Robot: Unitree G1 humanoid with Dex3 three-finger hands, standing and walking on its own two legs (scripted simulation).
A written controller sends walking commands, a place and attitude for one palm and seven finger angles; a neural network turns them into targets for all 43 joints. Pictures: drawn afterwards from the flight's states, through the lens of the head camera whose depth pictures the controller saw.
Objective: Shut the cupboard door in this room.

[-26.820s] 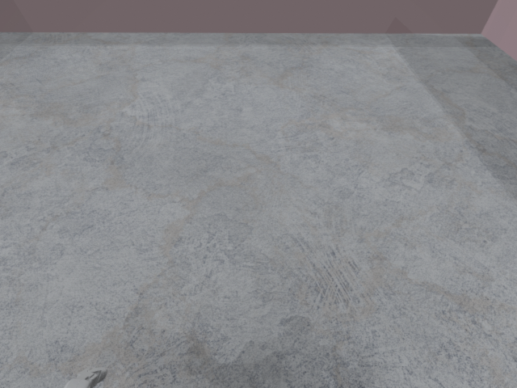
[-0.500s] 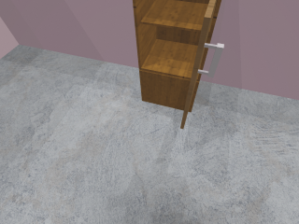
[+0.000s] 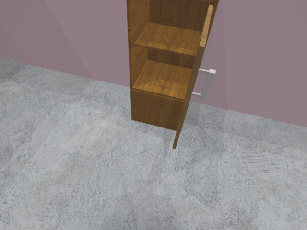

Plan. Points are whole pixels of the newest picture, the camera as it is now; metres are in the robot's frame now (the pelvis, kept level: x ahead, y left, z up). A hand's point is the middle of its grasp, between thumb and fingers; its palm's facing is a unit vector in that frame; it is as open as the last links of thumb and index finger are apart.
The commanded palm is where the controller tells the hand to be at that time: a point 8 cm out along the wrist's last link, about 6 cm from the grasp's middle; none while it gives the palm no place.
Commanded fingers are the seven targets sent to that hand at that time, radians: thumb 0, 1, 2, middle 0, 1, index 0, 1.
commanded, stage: stand and wait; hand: left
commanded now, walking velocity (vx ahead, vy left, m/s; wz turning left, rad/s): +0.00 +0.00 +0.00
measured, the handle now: (202, 84) +0.63 -0.14 +0.03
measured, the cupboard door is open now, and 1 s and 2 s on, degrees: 89 89 89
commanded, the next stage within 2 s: look at it before walking up in 0.46 s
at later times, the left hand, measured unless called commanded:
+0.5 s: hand out of the picture +0.01 +0.18 -0.18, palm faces +0.01 -0.99 -0.17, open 7.3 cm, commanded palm none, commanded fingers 0.00 0.90 0.90 -0.20 -0.30 -0.20 -0.30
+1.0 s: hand out of the picture +0.05 +0.21 -0.17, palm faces +0.00 -0.97 -0.24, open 7.3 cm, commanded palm none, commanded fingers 0.00 0.90 0.90 -0.20 -0.30 -0.20 -0.30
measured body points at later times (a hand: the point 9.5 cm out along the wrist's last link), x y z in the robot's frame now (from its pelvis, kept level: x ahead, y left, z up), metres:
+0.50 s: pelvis +0.02 +0.01 +0.00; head +0.03 +0.02 +0.45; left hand +0.01 +0.23 -0.16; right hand +0.02 -0.21 -0.16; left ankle -0.01 +0.12 -0.74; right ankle -0.01 -0.11 -0.74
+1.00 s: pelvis +0.02 +0.01 +0.00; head +0.04 +0.01 +0.45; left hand +0.05 +0.26 -0.15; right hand +0.04 -0.24 -0.15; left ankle -0.01 +0.12 -0.74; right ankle -0.01 -0.11 -0.74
